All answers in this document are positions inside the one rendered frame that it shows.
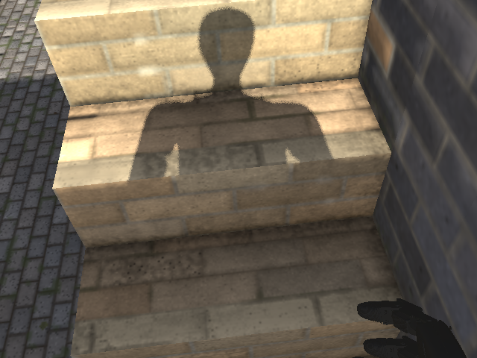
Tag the right robot hand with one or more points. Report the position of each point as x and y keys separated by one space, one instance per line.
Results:
x=434 y=338

